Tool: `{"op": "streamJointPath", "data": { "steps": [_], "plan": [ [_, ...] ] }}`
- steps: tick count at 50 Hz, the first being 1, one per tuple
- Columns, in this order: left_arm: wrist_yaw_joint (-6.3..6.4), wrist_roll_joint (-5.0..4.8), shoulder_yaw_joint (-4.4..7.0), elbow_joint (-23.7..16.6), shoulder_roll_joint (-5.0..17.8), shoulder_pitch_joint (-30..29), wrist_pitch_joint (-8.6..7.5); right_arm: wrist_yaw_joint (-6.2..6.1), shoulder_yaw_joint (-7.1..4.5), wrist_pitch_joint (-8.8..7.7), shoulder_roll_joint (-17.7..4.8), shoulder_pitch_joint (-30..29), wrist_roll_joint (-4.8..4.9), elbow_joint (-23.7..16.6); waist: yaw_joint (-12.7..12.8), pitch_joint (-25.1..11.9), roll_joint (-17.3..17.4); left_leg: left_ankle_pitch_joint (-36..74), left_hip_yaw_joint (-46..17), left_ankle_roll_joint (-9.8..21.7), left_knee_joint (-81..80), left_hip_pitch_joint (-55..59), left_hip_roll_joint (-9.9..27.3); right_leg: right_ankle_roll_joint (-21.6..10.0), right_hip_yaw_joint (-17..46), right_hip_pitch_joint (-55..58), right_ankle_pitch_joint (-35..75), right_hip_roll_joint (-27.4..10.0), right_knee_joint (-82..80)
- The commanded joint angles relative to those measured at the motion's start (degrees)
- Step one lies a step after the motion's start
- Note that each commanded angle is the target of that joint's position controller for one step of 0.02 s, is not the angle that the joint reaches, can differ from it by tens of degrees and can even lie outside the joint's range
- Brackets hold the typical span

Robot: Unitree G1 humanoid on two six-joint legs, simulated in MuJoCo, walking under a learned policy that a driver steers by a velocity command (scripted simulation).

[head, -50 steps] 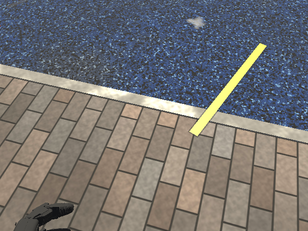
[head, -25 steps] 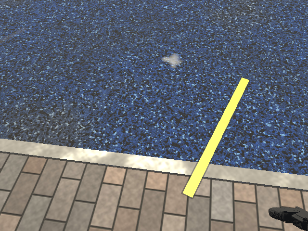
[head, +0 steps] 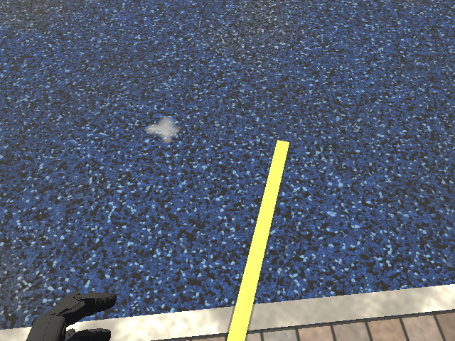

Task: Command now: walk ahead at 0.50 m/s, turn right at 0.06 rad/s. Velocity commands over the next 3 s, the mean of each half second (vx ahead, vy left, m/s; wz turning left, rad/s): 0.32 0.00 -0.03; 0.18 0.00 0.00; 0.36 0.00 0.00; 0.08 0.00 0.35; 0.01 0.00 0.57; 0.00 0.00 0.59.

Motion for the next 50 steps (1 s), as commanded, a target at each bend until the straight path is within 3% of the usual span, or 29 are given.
{"op": "streamJointPath", "data": {
  "steps": [1, 2, 3, 4, 6, 11, 14, 16, 19, 21, 22, 23, 24, 25, 26, 27, 28, 30, 32, 34, 36, 37, 38, 41, 43, 45, 48, 49, 50],
  "plan": [
    [0.78, 0.63, 5.48, 2.30, 16.87, 23.95, 0.38, -0.27, 1.12, -2.24, -0.93, 2.32, -0.84, -6.31, 10.39, -21.35, -17.78, -8.00, -3.34, 1.88, 40.18, -36.86, -3.80, -15.13, 40.73, 48.35, -12.65, -22.14, -9.68],
    [0.56, -0.12, 4.09, 2.19, 11.82, 21.95, 0.23, 0.13, -0.38, -2.87, -6.89, -1.62, 0.37, -6.31, 11.50, -15.25, -11.11, -6.67, -6.89, 2.22, 45.49, -43.25, -0.23, -13.35, 38.42, 44.31, -18.72, -20.16, -11.67],
    [0.50, -0.34, 3.38, 2.01, 10.13, 18.51, 0.07, 0.43, -0.74, -3.29, -7.98, -5.72, 0.91, -7.43, 10.60, -8.57, -8.75, -1.03, -5.56, 2.83, 44.59, -44.69, 2.22, -11.58, 30.18, 37.36, -15.45, -17.98, -12.64],
    [0.33, 0.14, 3.01, 1.81, 9.05, 15.26, -0.03, 0.23, -0.68, -3.34, -7.12, -7.64, 0.29, -7.36, 9.05, -5.61, -4.70, 3.68, -4.71, 2.62, 42.19, -42.63, 4.11, -10.68, 25.02, 30.91, -10.24, -15.41, -13.97],
    [0.04, 0.88, 2.45, 1.80, 7.04, 11.76, -0.47, 0.35, -0.83, -2.53, -5.79, -7.05, -0.50, -7.09, 5.81, -3.04, -5.23, 8.74, -5.09, 1.69, 38.19, -37.37, 6.27, -10.39, 19.02, 22.50, -1.36, -12.53, -17.26],
    [0.82, 0.81, 2.92, 4.66, 8.54, 11.11, -1.34, -0.16, -0.13, -0.83, -2.42, -9.94, -1.73, -7.88, 3.90, -0.89, -3.18, 16.22, -3.18, -1.51, 26.46, -33.95, 5.12, -10.61, 7.11, 16.09, 27.24, -10.18, -17.97],
    [1.63, 0.73, 2.96, 6.56, 9.37, 13.17, -0.54, 0.50, 0.69, -1.34, -0.69, -15.75, -1.67, -8.97, 6.35, -1.48, -3.56, 27.71, -1.46, -0.93, 13.13, -28.22, 2.67, -8.14, 2.34, 15.28, 28.52, -7.50, -17.09],
    [1.92, 0.53, 2.99, 8.29, 10.03, 15.30, -0.03, 0.97, 0.59, -1.47, -1.29, -18.24, -1.45, -9.61, 7.41, -2.35, -3.59, 31.73, -1.88, -0.41, 8.74, -25.93, 1.35, -7.79, 3.02, 17.62, 26.73, -8.45, -16.10],
    [2.19, 0.09, 2.99, 10.05, 10.21, 15.29, 0.84, 1.52, 0.04, -1.67, -3.19, -19.63, -1.79, -10.37, 7.04, -2.59, -4.16, 27.76, -3.06, 1.63, 4.76, -25.55, 0.72, -6.99, 5.28, 22.30, 25.08, -10.45, -11.65],
    [2.46, -0.24, 2.91, 10.79, 9.91, 14.00, 1.51, 1.52, -0.56, -1.88, -4.36, -16.13, -2.35, -9.20, 4.49, -4.02, -3.56, 28.93, -2.24, 3.46, -0.41, -20.19, -0.37, -5.15, 5.72, 23.58, 24.04, -9.51, -5.60],
    [2.53, 0.20, 2.62, 11.18, 9.00, 15.74, 1.54, 1.08, -1.23, -2.04, -6.54, -13.51, -2.79, -8.28, 4.05, -6.28, -1.23, 42.33, -2.86, 4.84, -2.79, -13.23, 0.69, -2.96, 4.48, 22.55, 22.71, -6.16, -0.19],
    [2.41, 1.69, 1.80, 11.00, 6.94, 20.08, 0.97, 0.61, -1.78, -2.00, -10.19, -11.49, -3.52, -8.55, 5.77, -12.49, 4.94, 65.65, -9.47, 8.92, 2.61, 0.58, 8.62, -0.10, 2.93, 15.02, 9.31, -2.24, 8.77],
    [2.30, 1.50, 0.33, 12.89, 2.93, 26.14, 0.94, 0.21, -0.86, -1.02, -6.76, -9.92, -3.79, -8.18, 5.94, -19.67, 12.44, 71.29, -19.86, 18.13, 3.28, 11.67, 17.91, 3.56, 2.51, 5.60, -17.07, 1.56, 20.77],
    [2.15, 0.74, 0.91, 13.15, 6.05, 23.34, 1.78, 0.40, 0.24, -0.17, -2.74, -8.55, -2.47, -7.48, 3.80, -20.48, 11.64, 64.65, -24.18, 20.20, 0.39, 9.76, 19.27, 5.35, 5.29, 3.14, -36.07, 1.75, 27.35],
    [2.26, -0.19, 1.67, 12.38, 8.21, 20.45, 2.87, 0.71, 0.58, 0.28, -2.55, -10.78, -1.64, -7.16, 4.21, -16.42, 8.21, 50.57, -23.38, 18.38, -2.26, 4.97, 17.83, 5.82, 6.65, 0.65, -36.73, 0.06, 29.72],
    [2.80, -0.45, 1.90, 12.32, 7.93, 18.03, 4.20, 0.80, 0.59, 0.60, -2.69, -13.95, -1.61, -7.41, 4.97, -11.88, 5.60, 38.28, -22.11, 16.42, -4.94, -0.60, 16.36, 6.26, 5.94, -0.63, -34.65, -1.20, 29.46],
    [3.37, -0.07, 2.07, 12.13, 7.58, 16.64, 5.49, 0.81, 0.52, 0.86, -3.15, -17.55, -1.73, -7.87, 5.92, -7.92, 5.15, 28.13, -20.28, 14.79, -7.96, -7.10, 14.85, 6.65, 5.53, 0.26, -31.78, -2.24, 26.32],
    [4.24, 0.34, 1.89, 12.92, 5.93, 17.28, 6.88, 0.45, 0.12, 1.50, -3.87, -22.09, -2.61, -8.16, 7.86, -5.06, 8.72, 16.35, -16.42, 12.29, -11.75, -16.59, 11.23, 7.08, 4.03, 7.06, -26.13, -2.44, 18.42],
    [4.36, 0.71, 1.67, 14.66, 4.59, 18.88, 6.71, -0.03, 0.08, 1.79, -3.35, -22.63, -2.74, -7.58, 8.29, -6.16, 9.05, 13.13, -12.62, 11.42, -12.13, -19.52, 9.15, 6.40, 2.48, 13.57, -18.15, -1.75, 11.37],
    [3.93, 1.16, 1.65, 16.10, 3.83, 19.56, 6.33, -0.43, 0.15, 1.97, -2.96, -22.51, -1.81, -6.54, 8.99, -6.80, 7.68, 5.74, -10.26, 9.87, -11.27, -21.29, 7.72, 5.07, 0.70, 19.46, -8.04, -0.78, 2.95],
    [3.77, 2.36, 1.67, 15.64, 4.76, 18.03, 6.19, -0.49, 0.72, 2.02, -1.44, -19.87, -1.70, -4.74, 8.28, -5.02, 5.71, -7.84, -8.80, 5.16, -10.86, -23.70, 5.03, 2.86, 2.42, 20.76, -8.76, -2.44, -2.08],
    [4.19, 1.73, 2.38, 15.18, 8.12, 16.99, 6.21, -0.54, 0.28, 2.24, -2.68, -19.37, -1.83, -4.95, 6.53, -1.87, 2.86, -10.65, -6.67, 3.21, -9.40, -23.21, 2.25, 1.05, 3.75, 14.81, -22.40, -3.63, -3.86],
    [4.26, 1.13, 3.05, 15.92, 9.89, 17.00, 5.97, -0.94, -0.05, 2.36, -3.23, -20.44, -1.60, -5.27, 6.87, 0.60, -1.87, -9.79, -2.87, 1.92, -5.21, -20.33, -0.76, -0.78, 5.36, 7.39, -34.51, -3.49, -7.11],
    [4.30, 0.53, 3.63, 16.12, 10.80, 15.63, 3.62, -1.13, -0.21, 0.83, -1.14, -20.60, -0.63, -4.83, 7.45, 3.66, -13.52, 3.70, 3.38, 1.19, 12.30, -22.61, -5.32, -4.90, 18.53, 8.34, -38.53, -11.89, -19.26],
    [4.28, -0.22, 3.62, 16.71, 9.90, 16.53, 2.02, -0.40, -0.67, -0.55, -1.43, -20.16, -0.40, -4.75, 7.87, 4.62, -12.94, 2.42, 0.01, 3.44, 17.16, -29.15, -1.87, -7.70, 22.95, 14.12, -32.15, -16.32, -19.34],
    [3.92, -1.01, 3.49, 17.36, 8.85, 16.83, 1.44, 0.43, -0.33, -1.88, -0.10, -21.09, 0.39, -5.07, 7.75, 4.79, -10.57, 0.23, -0.13, 5.09, 10.50, -29.42, -0.66, -7.03, 20.28, 18.70, -25.24, -15.22, -17.51],
    [3.46, -1.17, 3.87, 17.29, 9.90, 14.51, 1.87, 0.84, -1.36, -2.16, -1.25, -14.09, 0.03, -1.08, 4.09, 0.53, -8.35, 13.35, 3.37, 4.71, -1.07, -8.57, -3.91, -4.72, 12.67, 12.10, -14.55, -10.32, -12.32],
    [3.33, -0.85, 3.46, 16.96, 8.55, 13.29, 1.69, 0.59, -2.04, -1.78, -2.66, -8.77, 0.28, 0.58, 1.79, -1.72, -6.42, 13.46, 0.75, 5.22, -1.61, -0.69, -1.94, -3.25, 10.07, 8.01, -11.43, -8.61, -7.34],
    [3.03, -0.35, 2.45, 15.68, 4.62, 11.48, 1.07, -0.06, -3.10, -1.51, -6.61, -2.70, 0.10, 1.77, -0.25, -3.72, 4.09, 10.89, -12.45, 8.48, -6.14, 8.47, 6.89, 0.30, 3.17, -1.26, -9.32, -3.14, 8.10]
  ]
}}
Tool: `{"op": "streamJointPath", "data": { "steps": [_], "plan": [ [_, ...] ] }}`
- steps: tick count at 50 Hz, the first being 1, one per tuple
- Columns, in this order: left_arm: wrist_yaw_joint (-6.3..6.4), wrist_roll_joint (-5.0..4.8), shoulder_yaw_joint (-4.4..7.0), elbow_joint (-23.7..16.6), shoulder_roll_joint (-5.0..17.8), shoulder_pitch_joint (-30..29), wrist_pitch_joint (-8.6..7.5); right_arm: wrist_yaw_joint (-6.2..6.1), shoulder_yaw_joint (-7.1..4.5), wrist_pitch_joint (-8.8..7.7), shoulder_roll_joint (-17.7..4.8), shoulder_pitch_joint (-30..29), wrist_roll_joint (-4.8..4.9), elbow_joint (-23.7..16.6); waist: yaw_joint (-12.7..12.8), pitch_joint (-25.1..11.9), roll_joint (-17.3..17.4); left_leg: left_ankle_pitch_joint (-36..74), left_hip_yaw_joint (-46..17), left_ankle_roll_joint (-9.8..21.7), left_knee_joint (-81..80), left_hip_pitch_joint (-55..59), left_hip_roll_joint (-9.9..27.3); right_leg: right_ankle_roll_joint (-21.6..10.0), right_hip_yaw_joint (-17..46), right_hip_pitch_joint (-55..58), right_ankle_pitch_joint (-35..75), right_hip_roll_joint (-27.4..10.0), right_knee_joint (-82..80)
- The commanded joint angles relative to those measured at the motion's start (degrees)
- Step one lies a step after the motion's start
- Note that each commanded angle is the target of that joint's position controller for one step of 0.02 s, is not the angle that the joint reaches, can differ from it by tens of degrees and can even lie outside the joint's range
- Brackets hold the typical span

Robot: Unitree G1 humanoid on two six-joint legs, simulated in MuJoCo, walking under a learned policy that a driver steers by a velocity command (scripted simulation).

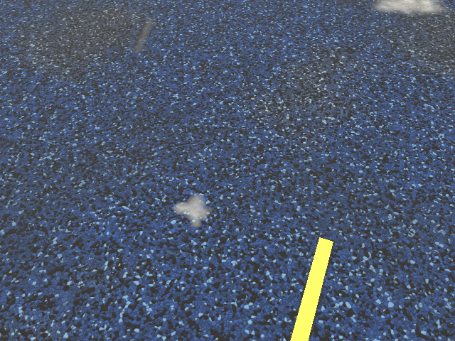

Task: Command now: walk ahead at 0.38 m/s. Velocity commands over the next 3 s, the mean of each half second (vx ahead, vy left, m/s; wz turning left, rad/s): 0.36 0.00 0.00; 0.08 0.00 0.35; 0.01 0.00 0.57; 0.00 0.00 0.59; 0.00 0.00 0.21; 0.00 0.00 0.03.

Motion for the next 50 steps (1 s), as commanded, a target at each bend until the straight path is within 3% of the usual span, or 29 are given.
{"op": "streamJointPath", "data": {
  "steps": [1, 2, 3, 4, 6, 8, 11, 14, 16, 18, 19, 20, 21, 22, 23, 24, 25, 26, 28, 30, 33, 37, 42, 44, 46, 47, 48, 49, 50],
  "plan": [
    [-0.09, 0.49, -0.01, -7.40, 2.62, -8.28, -2.86, -0.19, -3.70, -0.01, -13.66, 17.40, 0.05, 2.34, -9.23, -3.73, 17.87, -5.55, -34.79, 12.34, -15.38, 29.08, 20.77, -1.75, -3.17, -31.35, -5.83, 4.39, 22.92],
    [-0.21, -0.36, 0.91, -7.58, 5.98, -9.30, -3.69, -0.16, -2.51, -0.49, -10.42, 16.05, -0.42, 2.33, -7.96, -0.50, 12.52, -9.23, -39.11, 15.13, -16.46, 27.48, 23.87, -2.12, 1.20, -37.90, -10.99, 1.39, 34.00],
    [-0.82, -1.27, 1.20, -7.30, 7.00, -9.36, -4.24, -0.24, -1.61, -0.98, -7.62, 12.72, -0.72, 1.26, -6.24, 2.64, 9.20, -9.56, -34.13, 13.43, -16.69, 25.33, 21.77, -3.54, 2.54, -40.67, -6.42, -1.35, 37.29],
    [-1.13, -1.31, 1.13, -6.83, 6.43, -9.66, -4.55, -0.15, -1.25, -1.30, -6.78, 10.50, -1.09, 0.41, -5.32, 3.53, 7.25, -8.29, -29.28, 11.62, -17.59, 23.50, 19.32, -4.44, 1.85, -41.06, -1.68, -2.98, 37.02],
    [-1.58, -0.30, 1.29, -7.08, 5.62, -11.52, -4.54, -0.06, -0.47, -1.11, -5.26, 8.63, -1.11, 0.04, -4.04, 5.20, 5.63, 3.48, -21.50, 9.22, -19.21, 19.40, 16.82, -4.32, 1.01, -39.01, 4.57, -5.05, 31.93],
    [-2.17, 0.14, 0.70, -7.48, 3.23, -12.74, -4.11, -0.50, -0.49, -0.55, -5.73, 9.80, -1.14, 0.51, -3.80, 4.68, 6.17, 11.60, -15.56, 8.79, -20.22, 16.55, 14.59, -2.81, -1.23, -35.38, 8.05, -4.31, 25.33],
    [-2.70, 0.46, -0.53, -9.59, 0.79, -18.90, -3.83, -1.36, -0.98, -0.20, -8.28, 10.30, -0.93, 0.96, -4.59, 5.41, 5.59, 13.14, -9.60, 8.20, -21.45, 10.46, 12.32, -0.95, -3.47, -28.20, 15.99, -2.02, 11.40],
    [-3.25, -0.04, -0.76, -10.90, 1.95, -22.97, -3.52, -1.48, -1.37, -0.38, -9.33, 12.68, -0.26, 2.28, -5.33, 6.04, 6.40, 11.20, -8.46, 7.69, -22.30, 8.54, 13.47, -1.12, -3.99, -22.48, 21.63, -0.28, 4.61],
    [-3.51, 0.17, -0.46, -11.59, 3.34, -23.74, -3.51, -1.66, -1.42, -0.09, -8.85, 12.53, -0.04, 3.14, -4.11, 6.78, 6.30, 19.21, -7.70, 6.25, -19.95, 10.80, 14.50, -2.59, -2.68, -20.82, 23.18, 0.30, 1.49],
    [-3.60, 0.75, 0.59, -10.51, 5.71, -19.41, -3.66, -1.87, -1.67, 0.56, -9.31, 11.18, -0.25, 3.23, -0.91, 2.99, 6.71, 32.17, -6.26, 3.94, -12.92, 13.80, 14.20, -4.41, -2.94, -14.00, 22.83, 2.00, 0.14],
    [-3.44, 1.17, 1.51, -8.29, 7.22, -13.16, -3.64, -2.00, -1.55, 0.91, -8.93, 10.19, -0.26, 2.91, 2.24, -0.98, 6.56, 38.43, -4.99, 2.37, -5.95, 13.39, 12.29, -5.59, -3.88, -5.79, 24.11, 3.55, -0.32],
    [-3.08, 1.48, 2.40, -6.16, 9.18, -6.64, -3.57, -2.06, -1.10, 1.18, -7.79, 10.76, -0.50, 2.70, 5.02, -5.14, 5.19, 36.07, -3.31, 0.05, 3.59, 9.97, 9.12, -6.81, -3.40, 4.15, 30.37, 2.41, -1.33],
    [-2.51, 2.61, 3.23, -5.18, 14.05, -0.93, -3.26, -2.07, 0.16, 1.23, -4.38, 14.79, -2.59, 1.62, 4.27, -13.31, -5.89, 12.58, -1.23, -2.73, 21.27, -1.92, 4.09, -10.93, 9.05, 20.54, 47.44, -9.72, 2.57],
    [-2.91, 2.23, 2.87, -4.75, 15.16, -0.41, -2.67, -1.75, 1.93, 0.87, 1.87, 24.33, -1.67, 3.74, 0.75, -22.79, -17.84, -26.17, -5.11, -5.31, 40.45, -13.98, -3.84, -21.26, 29.26, 30.88, 48.51, -22.13, -2.70],
    [-3.29, 0.89, 2.04, -5.39, 11.26, -2.12, -2.35, -1.59, 0.37, 0.61, -4.28, 21.35, -0.23, 4.49, 2.44, -20.70, -9.92, -25.19, -10.94, -4.99, 45.69, -15.35, -1.48, -19.70, 28.80, 23.83, 38.27, -19.09, -7.18],
    [-3.19, 0.61, 1.25, -6.18, 9.06, -8.01, -2.37, -1.76, -0.22, 0.73, -6.09, 15.17, 0.87, 2.65, 1.37, -11.40, -7.38, -21.46, -8.25, -4.34, 45.75, -19.12, 1.24, -17.17, 20.77, 15.59, 33.32, -16.60, -8.78],
    [-3.15, 1.04, 0.40, -6.90, 6.81, -12.86, -2.42, -2.42, -0.31, 1.26, -5.98, 11.93, 0.41, 2.22, -0.14, -7.05, -2.95, -17.06, -6.80, -4.29, 42.84, -18.01, 4.00, -15.15, 15.74, 7.85, 31.66, -13.76, -10.69],
    [-3.04, 1.70, -0.06, -7.07, 5.20, -15.79, -2.65, -3.03, -0.61, 2.11, -5.46, 11.36, -0.20, 2.32, -1.60, -4.93, -3.03, -13.84, -7.43, -4.37, 39.65, -14.51, 5.80, -14.29, 11.77, 1.14, 31.33, -12.61, -12.36],
    [-3.06, 3.37, -0.68, -5.98, 3.17, -18.13, -3.28, -3.47, -0.65, 3.91, -3.43, 13.83, -0.47, 3.32, -4.17, -4.36, -5.21, -10.35, -7.72, -4.39, 35.51, -5.48, 6.65, -13.58, 5.82, -7.72, 30.59, -10.24, -15.22],
    [-2.56, 3.69, -0.60, -5.29, 4.14, -19.22, -3.68, -3.95, -0.75, 4.85, -2.70, 13.29, -0.59, 2.64, -5.00, -3.34, -5.67, -9.16, -7.19, -4.71, 29.84, -4.25, 6.33, -14.67, 2.47, -10.39, 28.98, -10.01, -16.72],
    [-0.73, 2.72, 0.62, -4.98, 8.23, -18.52, -2.59, -3.94, -1.26, 5.67, -4.53, 7.77, -0.88, -0.45, -3.42, -2.70, -4.72, -5.75, -6.40, -4.95, 25.04, -8.00, 7.05, -15.98, 2.68, -7.98, 19.21, -12.27, -18.77],
    [1.08, 1.94, 1.17, -5.05, 9.11, -17.33, -0.70, -3.17, -1.86, 6.32, -5.12, 3.10, -0.54, -3.25, -1.93, -1.07, -3.28, -5.34, -5.41, -5.34, 23.14, -12.56, 7.77, -16.11, 2.61, -3.93, 11.00, -14.47, -20.19],
    [1.62, 1.63, 1.71, -5.62, 10.02, -16.36, 1.38, -2.01, -1.95, 6.18, -4.18, -0.45, -0.21, -5.51, -0.84, -1.24, -2.90, -7.86, -1.85, -5.17, 16.16, -10.80, 6.19, -15.11, -1.20, 1.20, 16.07, -14.94, -16.59],
    [1.46, 1.20, 1.95, -5.91, 10.62, -16.67, 2.11, -1.28, -2.04, 6.10, -4.07, 0.07, -0.10, -5.96, -1.84, -2.17, -3.87, -6.55, 0.01, -4.26, 10.38, -7.61, 4.80, -14.01, -2.95, 3.03, 22.12, -14.95, -12.92],
    [1.38, 0.12, 2.08, -5.78, 10.25, -16.44, 2.80, -0.56, -2.51, 6.00, -4.96, 3.22, -0.31, -5.33, -4.15, -3.20, -4.13, 2.43, 1.43, -1.72, -1.04, -0.40, 2.72, -10.03, -6.20, 1.95, 23.41, -13.01, -6.46],
    [1.08, 0.24, 1.81, -4.99, 8.41, -13.58, 2.91, -0.85, -3.51, 6.00, -8.28, 4.79, -0.63, -5.26, -3.99, -3.26, 0.95, 11.86, -4.17, 1.02, -7.25, 5.26, 4.81, -5.46, -9.57, -2.29, 18.01, -9.51, 1.44],
    [0.39, 2.71, 0.95, -7.33, 4.99, -14.78, 2.51, -2.03, -5.00, 6.15, -15.27, 6.11, -0.92, -6.13, -1.89, -4.11, 17.04, 35.67, -22.94, 7.76, -6.81, 14.62, 18.34, 0.17, -14.54, -18.04, -3.47, -1.83, 17.67],
    [0.50, 2.86, 1.10, -9.74, 5.48, -20.85, 1.89, -1.77, -4.70, 5.28, -15.77, 6.33, -2.60, -7.23, -4.66, -4.92, 17.44, 41.04, -31.98, 17.63, -8.06, 14.69, 24.18, 2.16, -6.78, -27.48, -18.63, 4.85, 29.29],
    [0.32, 1.90, 1.70, -9.83, 7.54, -22.03, 1.71, -1.46, -4.36, 4.08, -13.95, 5.65, -2.89, -7.53, -4.63, -6.07, 10.00, 39.28, -27.90, 17.29, -8.28, 15.28, 21.46, 1.70, -1.42, -29.04, -16.55, 3.56, 35.29]
  ]
}}
Over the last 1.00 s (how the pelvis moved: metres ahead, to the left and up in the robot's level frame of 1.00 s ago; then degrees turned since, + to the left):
0.32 0.01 0.01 -1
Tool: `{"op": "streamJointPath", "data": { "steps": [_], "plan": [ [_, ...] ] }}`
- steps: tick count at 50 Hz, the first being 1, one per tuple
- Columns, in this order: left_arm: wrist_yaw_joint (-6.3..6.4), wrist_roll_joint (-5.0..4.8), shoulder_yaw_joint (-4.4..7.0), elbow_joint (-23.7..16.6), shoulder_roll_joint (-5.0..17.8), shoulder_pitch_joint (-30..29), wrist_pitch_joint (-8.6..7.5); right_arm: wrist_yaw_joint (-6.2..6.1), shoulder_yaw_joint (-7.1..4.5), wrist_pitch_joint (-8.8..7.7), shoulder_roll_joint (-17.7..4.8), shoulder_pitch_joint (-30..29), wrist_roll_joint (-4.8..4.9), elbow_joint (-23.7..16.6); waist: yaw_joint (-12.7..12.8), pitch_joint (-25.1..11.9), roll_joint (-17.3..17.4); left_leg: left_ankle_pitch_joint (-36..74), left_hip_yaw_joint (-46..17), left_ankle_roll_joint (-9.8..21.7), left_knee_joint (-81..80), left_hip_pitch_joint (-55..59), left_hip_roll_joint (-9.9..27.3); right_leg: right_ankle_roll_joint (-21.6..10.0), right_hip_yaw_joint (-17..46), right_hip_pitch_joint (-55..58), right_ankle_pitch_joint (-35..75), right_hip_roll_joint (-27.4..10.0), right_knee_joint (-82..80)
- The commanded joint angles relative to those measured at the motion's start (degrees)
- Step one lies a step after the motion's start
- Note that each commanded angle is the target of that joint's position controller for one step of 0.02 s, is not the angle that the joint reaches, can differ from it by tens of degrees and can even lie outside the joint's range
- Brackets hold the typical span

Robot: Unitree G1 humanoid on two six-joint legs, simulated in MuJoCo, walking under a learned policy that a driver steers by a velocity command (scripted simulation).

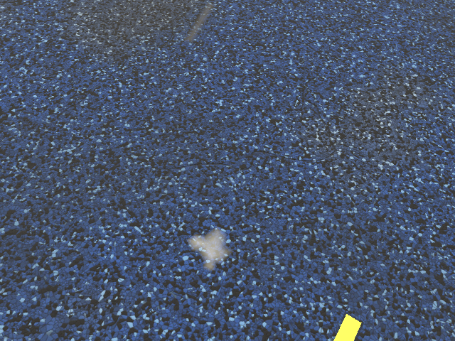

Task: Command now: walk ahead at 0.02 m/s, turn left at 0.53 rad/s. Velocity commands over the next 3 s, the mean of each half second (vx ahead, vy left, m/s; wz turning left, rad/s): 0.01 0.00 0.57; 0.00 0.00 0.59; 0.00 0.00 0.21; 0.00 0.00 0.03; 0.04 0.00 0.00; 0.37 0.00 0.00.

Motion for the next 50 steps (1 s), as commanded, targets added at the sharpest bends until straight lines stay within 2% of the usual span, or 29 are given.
{"op": "streamJointPath", "data": {
  "steps": [1, 2, 3, 5, 9, 15, 17, 19, 20, 21, 22, 23, 24, 25, 26, 28, 32, 36, 38, 40, 41, 42, 43, 44, 45, 46, 47, 48, 50],
  "plan": [
    [-0.25, -0.92, 1.42, -5.16, 5.45, -3.49, -1.22, -0.44, -2.97, -2.58, -12.51, 2.92, -0.53, -3.36, -0.41, -9.40, 9.02, 39.58, -21.14, 14.45, -11.38, 18.49, 16.20, 0.99, 9.61, -17.83, -6.21, 2.11, 20.61],
    [0.22, -0.80, 1.66, -4.06, 5.73, -2.39, -1.16, -0.71, -2.72, -2.82, -11.11, 0.58, 0.57, -4.04, 0.43, -9.30, 6.74, 36.99, -19.18, 11.79, -11.09, 18.37, 14.37, 1.02, 10.20, -18.35, -2.86, 1.33, 19.39],
    [0.55, -0.46, 1.98, -3.89, 6.53, -2.44, -1.09, -1.05, -2.29, -2.65, -9.88, -0.79, 1.40, -4.40, 0.94, -8.88, 6.76, 36.43, -18.20, 10.81, -11.28, 17.17, 13.62, 1.31, 10.62, -17.41, -0.15, 0.95, 18.25],
    [0.41, -0.64, 1.89, -3.87, 5.43, -2.04, -1.30, -1.49, -2.04, -2.21, -9.43, 0.02, 1.06, -4.56, 1.30, -9.88, 7.39, 37.31, -17.49, 11.02, -11.48, 15.81, 12.25, 1.91, 10.36, -14.48, 3.57, 2.26, 17.09],
    [0.29, -1.02, 1.41, -4.21, 3.99, -3.55, -1.49, -2.04, -2.46, -1.57, -10.73, 0.84, 1.14, -4.75, 0.19, -9.07, 8.37, 31.36, -18.74, 10.68, -11.55, 15.63, 10.89, 3.02, 10.90, -11.93, 6.43, 3.25, 5.68],
    [-0.61, -1.30, 1.56, -4.48, 5.12, -3.08, -2.05, -1.74, -2.56, -0.58, -11.54, -1.80, 0.88, -5.85, -0.20, -7.69, 10.78, 24.35, -23.87, 10.11, -11.03, 9.65, 9.48, 2.90, 11.60, -3.11, 6.44, 4.81, -4.67],
    [-1.13, -1.43, 1.73, -4.38, 5.66, -1.53, -2.64, -1.70, -2.35, -0.29, -11.32, -2.94, 1.03, -6.34, 0.36, -7.97, 11.46, 25.66, -26.27, 9.33, -9.53, 9.81, 8.89, 2.27, 11.69, -0.15, 6.73, 5.20, -9.55],
    [-1.69, -1.45, 2.07, -3.36, 5.97, 2.62, -3.28, -2.08, -1.93, 0.20, -10.76, -5.14, 1.60, -7.21, 3.10, -8.33, 11.28, 23.20, -26.91, 6.58, -6.70, 8.42, 6.35, 1.02, 10.67, 6.93, 15.20, 5.09, -21.57],
    [-1.69, -1.06, 2.63, -2.87, 7.75, 4.50, -3.37, -2.32, -1.44, 0.34, -9.34, -4.39, 1.54, -7.54, 3.25, -8.99, 8.94, 16.31, -25.50, 3.92, -3.58, 4.77, 3.76, -0.46, 12.68, 13.17, 21.60, 1.31, -25.81],
    [-1.23, -0.06, 3.31, -3.29, 11.60, 5.10, -3.00, -2.21, -0.48, 0.28, -5.71, -1.12, 0.74, -7.60, 0.91, -11.15, -3.86, -1.99, -17.68, 0.64, 8.89, -2.88, -2.86, -4.83, 23.78, 20.75, 31.74, -10.96, -26.51],
    [-1.31, 1.86, 3.31, -3.50, 13.38, 4.03, -2.70, -2.15, -1.13, -0.20, -7.01, 0.41, 1.27, -9.01, -0.61, -8.67, -14.38, -23.37, -11.10, -2.05, 19.20, -14.26, -9.59, -15.44, 36.70, 19.76, 41.05, -19.86, -27.24],
    [-1.21, 1.62, 2.60, -4.80, 10.73, 2.33, -2.89, -1.91, -2.32, -0.57, -11.77, 1.57, 0.83, -8.29, -0.59, -8.26, -10.23, -22.07, -11.61, -3.77, 30.21, -15.50, -4.85, -18.99, 36.23, 17.88, 39.77, -22.29, -27.46],
    [-0.90, 1.02, 1.77, -5.74, 7.54, -0.40, -2.91, -1.71, -3.25, -0.33, -13.60, 1.79, 1.40, -7.18, -1.20, -6.86, -7.00, -17.61, -10.96, -4.48, 34.04, -15.50, -3.53, -16.77, 29.31, 16.45, 36.64, -18.35, -26.74],
    [-0.68, 0.34, 1.44, -6.27, 6.51, -2.22, -2.71, -1.91, -3.32, 0.36, -12.48, 2.50, 1.46, -6.09, -1.68, -5.62, -5.45, -14.05, -9.91, -5.41, 35.42, -15.71, -2.77, -13.97, 23.83, 15.76, 31.69, -14.41, -26.53],
    [-0.39, -0.38, 1.22, -6.43, 6.07, -2.48, -2.57, -1.97, -3.12, 0.89, -11.42, 2.03, 1.28, -6.21, -0.95, -4.48, -5.75, -10.98, -9.36, -6.31, 36.77, -17.09, -2.34, -13.16, 21.30, 15.85, 30.43, -13.07, -26.72],
    [0.26, -0.30, 1.04, -5.84, 6.46, -0.61, -2.03, -1.42, -2.28, 1.17, -8.85, 0.02, 1.78, -7.62, 0.45, -3.59, -6.70, -7.66, -6.30, -7.42, 34.59, -16.92, -1.81, -13.43, 16.22, 15.66, 31.93, -11.05, -27.71],
    [0.88, -0.03, 1.70, -5.28, 8.83, 2.83, -1.18, -0.72, -1.05, 0.87, -6.83, -3.89, 1.68, -10.72, 3.35, -5.57, -7.41, -6.68, -3.42, -8.47, 23.16, -15.78, 1.12, -14.88, 13.31, 21.63, 33.89, -13.20, -27.86],
    [-0.09, -0.46, 2.50, -6.12, 11.19, 1.46, -0.74, 0.45, -0.65, 1.14, -6.91, -3.14, 1.54, -11.61, 3.02, -6.03, -8.29, -5.65, 0.71, -6.95, 13.10, -6.62, 1.63, -14.13, 8.96, 17.89, 35.44, -14.16, -27.31],
    [-0.63, -1.14, 2.71, -6.14, 11.75, 1.61, -0.75, 1.02, -1.00, 1.61, -7.47, -2.28, 1.55, -11.82, 2.53, -5.81, -8.23, -4.42, 1.91, -5.55, 8.18, -3.93, 1.21, -13.26, 8.29, 17.74, 34.71, -15.08, -25.72],
    [-0.89, -2.27, 2.79, -6.14, 11.77, 0.55, -0.72, 1.57, -1.45, 1.96, -7.45, 0.73, 1.51, -11.14, 0.16, -5.93, -7.42, 2.03, 3.55, -2.92, -1.70, 2.06, 0.05, -10.35, 6.25, 15.94, 32.34, -14.79, -21.25],
    [-1.10, -2.44, 2.46, -5.28, 10.15, 2.53, -0.81, 1.32, -2.11, 1.99, -8.45, 3.11, 1.42, -10.30, -0.57, -6.63, -5.14, 7.16, 2.82, -0.92, -7.00, 8.11, -1.06, -7.23, 3.92, 12.70, 27.96, -13.14, -16.30],
    [-1.53, -1.03, 1.76, -4.68, 7.28, 5.54, -0.92, 0.52, -3.59, 1.83, -12.75, 6.07, 1.57, -9.98, -0.56, -8.08, 5.38, 23.17, -6.97, 2.38, -10.51, 18.10, 4.59, -2.28, -0.96, 3.27, 16.18, -8.68, -4.02],
    [-1.82, 2.09, 0.33, -7.65, 3.53, 4.10, -1.02, -0.35, -4.24, 1.42, -18.65, 6.11, 0.95, -11.89, 1.24, -8.43, 21.31, 46.11, -28.01, 11.88, -8.51, 24.01, 19.58, 2.80, -1.64, -13.58, -14.26, -0.17, 13.23],
    [-1.26, 0.56, 1.16, -9.58, 6.33, -1.13, -1.29, 0.67, -3.61, -0.29, -16.65, 7.83, -1.09, -12.30, -3.69, -13.42, 14.55, 38.59, -32.00, 19.39, -11.67, 19.33, 22.56, 2.61, 8.23, -15.17, -15.19, 1.89, 22.56],
    [-0.93, -1.05, 1.74, -9.84, 8.01, -2.42, -1.12, 0.98, -3.11, -1.59, -15.00, 5.21, -0.99, -11.99, -2.17, -9.80, 10.74, 31.13, -26.87, 16.93, -13.16, 17.20, 18.93, 1.56, 9.93, -16.37, -10.27, 0.52, 24.81],
    [-0.56, -1.25, 2.07, -9.25, 8.42, -1.33, -0.94, 0.63, -2.83, -2.19, -13.45, 1.97, 0.02, -11.83, -0.39, -7.16, 9.12, 24.47, -22.69, 13.15, -13.46, 14.95, 15.35, 0.79, 10.52, -16.73, -4.59, -0.60, 23.08],
    [-0.10, -0.73, 2.36, -8.34, 8.84, -0.68, -0.72, 0.24, -2.19, -2.20, -11.69, -0.22, 0.70, -12.24, 0.39, -6.20, 7.87, 21.68, -20.87, 10.87, -13.50, 13.33, 13.46, 0.73, 11.04, -16.07, -1.08, -1.18, 21.34],
    [0.01, -0.27, 2.49, -8.23, 8.94, 0.21, -0.63, -0.20, -1.80, -2.05, -11.31, -1.49, 0.82, -12.58, 1.31, -6.10, 8.24, 22.67, -19.50, 10.32, -13.78, 11.02, 12.08, 1.10, 10.92, -13.84, 1.97, -0.51, 20.97],
    [-0.29, -0.50, 2.38, -7.55, 8.01, 2.67, -0.75, -0.79, -1.10, -2.04, -10.01, -1.58, 0.17, -12.98, 2.02, -8.21, 8.75, 24.51, -17.35, 10.52, -13.96, 10.93, 10.99, 1.82, 10.21, -10.94, 5.92, 0.53, 20.11]
  ]
}}
Over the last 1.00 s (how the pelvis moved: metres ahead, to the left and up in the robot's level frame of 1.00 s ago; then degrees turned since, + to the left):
0.28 -0.03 0.00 14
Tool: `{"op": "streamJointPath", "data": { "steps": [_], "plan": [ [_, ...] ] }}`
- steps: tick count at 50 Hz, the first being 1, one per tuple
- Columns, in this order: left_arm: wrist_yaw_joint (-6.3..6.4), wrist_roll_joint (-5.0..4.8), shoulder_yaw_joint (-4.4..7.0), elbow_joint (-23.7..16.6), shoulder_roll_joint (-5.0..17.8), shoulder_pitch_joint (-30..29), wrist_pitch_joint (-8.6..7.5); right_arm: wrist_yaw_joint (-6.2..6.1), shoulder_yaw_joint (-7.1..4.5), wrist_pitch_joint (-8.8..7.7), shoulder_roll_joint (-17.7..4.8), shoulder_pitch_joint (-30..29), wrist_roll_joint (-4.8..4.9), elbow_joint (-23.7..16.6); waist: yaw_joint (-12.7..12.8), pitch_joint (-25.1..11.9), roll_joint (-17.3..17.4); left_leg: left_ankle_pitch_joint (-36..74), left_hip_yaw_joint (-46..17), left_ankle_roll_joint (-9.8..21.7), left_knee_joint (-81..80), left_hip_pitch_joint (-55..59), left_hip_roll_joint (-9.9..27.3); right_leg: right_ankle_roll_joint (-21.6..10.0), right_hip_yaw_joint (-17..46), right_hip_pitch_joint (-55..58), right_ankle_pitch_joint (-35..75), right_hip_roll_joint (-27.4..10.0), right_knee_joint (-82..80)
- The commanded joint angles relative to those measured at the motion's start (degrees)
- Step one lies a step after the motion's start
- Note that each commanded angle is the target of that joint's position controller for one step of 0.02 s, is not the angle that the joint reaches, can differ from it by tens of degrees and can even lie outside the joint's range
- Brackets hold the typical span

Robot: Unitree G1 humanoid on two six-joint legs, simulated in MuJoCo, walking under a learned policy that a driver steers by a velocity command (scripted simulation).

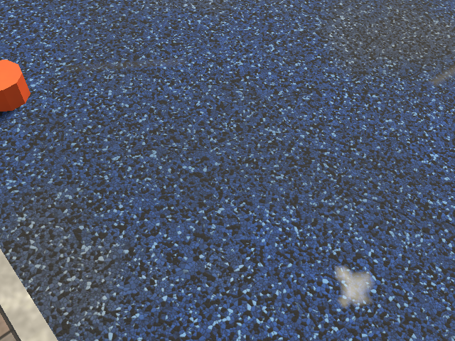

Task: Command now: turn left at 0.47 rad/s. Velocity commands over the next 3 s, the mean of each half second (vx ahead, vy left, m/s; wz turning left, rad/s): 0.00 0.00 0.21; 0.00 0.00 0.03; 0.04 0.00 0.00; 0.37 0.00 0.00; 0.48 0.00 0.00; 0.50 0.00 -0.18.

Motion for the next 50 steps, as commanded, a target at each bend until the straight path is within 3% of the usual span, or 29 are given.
{"op": "streamJointPath", "data": {
  "steps": [1, 5, 10, 12, 13, 14, 15, 16, 17, 18, 21, 29, 48, 49, 50],
  "plan": [
    [0.17, -0.20, 1.31, -2.83, 5.07, 1.72, -0.64, -1.06, -1.80, -1.27, -8.19, -2.48, -0.29, -4.44, 0.86, -9.95, 9.51, 21.00, -13.13, 10.27, -8.71, 9.43, 13.37, 0.74, 2.29, -2.69, 5.32, -0.52, -0.60],
    [-0.15, -0.13, 0.30, -3.70, 3.16, -0.07, -0.59, -1.35, -1.50, -0.97, -8.30, -1.67, -0.48, -3.34, -0.69, -8.64, 10.25, 15.50, -13.25, 10.28, -8.69, 9.09, 12.78, 1.77, 2.19, 0.35, 6.21, -0.87, -12.17],
    [-0.79, -0.48, -0.04, -4.17, 3.53, -0.02, -1.13, -0.48, -0.93, -0.47, -8.29, -2.37, -0.81, -1.99, -1.82, -6.67, 10.56, 11.99, -15.42, 10.76, -7.41, 4.85, 12.87, 0.92, 1.09, 8.06, 3.83, -0.32, -22.35],
    [-1.10, -0.44, -0.26, -3.92, 2.88, 1.39, -1.57, -0.25, -0.27, -0.36, -7.12, -3.50, -0.41, -1.39, -0.55, -6.78, 9.85, 13.68, -15.94, 9.78, -5.29, 4.47, 12.18, 0.02, 0.48, 12.10, 6.55, 0.13, -29.65],
    [-1.36, -0.15, -0.51, -3.41, 2.17, 2.96, -1.92, -0.24, 0.20, -0.34, -6.18, -4.10, -0.02, -1.01, 0.99, -6.94, 8.94, 13.90, -15.34, 8.28, -3.98, 3.46, 11.03, -0.74, -0.13, 16.38, 12.94, 0.46, -37.42],
    [-1.47, 0.62, -0.68, -3.30, 2.67, 3.88, -2.28, -0.26, 0.74, -0.62, -4.85, -2.48, -0.16, -0.25, 1.29, -7.67, 7.05, 11.78, -14.83, 5.59, -3.25, 1.81, 9.32, -1.78, 2.05, 21.68, 22.12, -1.22, -42.62],
    [-1.20, 1.31, -0.26, -3.60, 6.02, 5.21, -2.45, -0.30, 1.27, -1.09, -3.38, -0.48, -1.34, 0.10, -0.14, -9.73, 1.51, 5.72, -11.53, 2.15, 1.12, -0.38, 5.65, -3.95, 8.29, 26.82, 35.40, -8.02, -42.41],
    [-1.17, 1.13, -0.11, -3.22, 8.06, 2.69, -2.35, -0.17, 0.98, -1.41, -3.18, 3.69, -1.41, 0.75, -4.59, -9.79, -6.51, -4.11, -6.21, -0.39, 1.86, -0.75, 0.65, -9.01, 10.84, 24.55, 37.89, -11.52, -39.82],
    [-1.49, 0.68, -0.98, -3.61, 4.22, 0.40, -2.40, -0.37, 1.01, -1.28, -4.20, 1.80, -1.88, 1.12, -3.25, -9.75, -6.82, -3.64, -5.17, -2.17, 0.32, 3.76, 1.61, -10.92, 11.58, 19.62, 28.45, -11.14, -41.54],
    [-1.77, 0.74, -1.43, -3.71, 2.81, -0.46, -2.60, -0.48, 0.63, -1.04, -5.32, -0.42, -1.68, 1.16, -2.23, -8.36, -5.75, -0.92, -5.23, -2.29, -0.19, 4.57, 1.65, -8.98, 9.31, 18.57, 22.01, -8.13, -41.68],
    [-1.82, 0.64, -1.60, -2.82, 3.69, 1.22, -3.66, -0.81, 0.45, 0.19, -5.31, -1.90, -1.03, 1.42, -0.56, -6.97, -2.73, 6.50, -6.67, -0.93, -0.59, 4.78, 2.30, -5.41, 5.54, 18.17, 19.18, -4.55, -40.24],
    [-1.15, 0.27, -2.53, -1.32, 2.55, 2.22, -3.00, -0.99, 0.43, -0.31, -3.93, -0.16, -0.78, 4.83, 0.43, -6.14, 2.52, 10.21, -7.12, -1.50, -1.47, 4.37, 2.54, -5.20, 3.55, 19.99, 20.55, -2.63, -38.08],
    [-1.21, 0.16, -3.46, 5.44, 2.21, 3.29, -2.82, -2.23, 0.37, -0.25, -3.96, 1.11, -0.44, 13.94, 0.14, -4.35, 2.13, 10.49, -6.11, -2.63, -3.08, 7.21, 2.63, -5.21, 2.92, 19.16, 18.60, -1.07, -40.55],
    [-1.11, 0.15, -3.50, 6.16, 2.12, 4.28, -2.75, -2.27, 0.49, -0.19, -3.43, 1.98, -0.37, 14.83, 0.12, -5.48, 1.66, 5.44, -5.06, -2.57, -2.82, 7.51, 1.74, -5.46, 2.79, 19.52, 12.53, -0.67, -41.27],
    [-1.06, 0.15, -3.67, 6.25, 1.85, 3.59, -2.70, -2.30, 0.63, -0.15, -2.97, 1.44, -0.38, 15.13, 0.04, -3.43, 1.31, 4.15, -4.94, -2.64, -2.93, 6.46, 1.59, -5.63, 3.44, 18.04, 9.99, -0.86, -42.03]
  ]
}}
Over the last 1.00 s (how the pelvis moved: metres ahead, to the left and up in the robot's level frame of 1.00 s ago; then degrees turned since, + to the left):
0.01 0.02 0.01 35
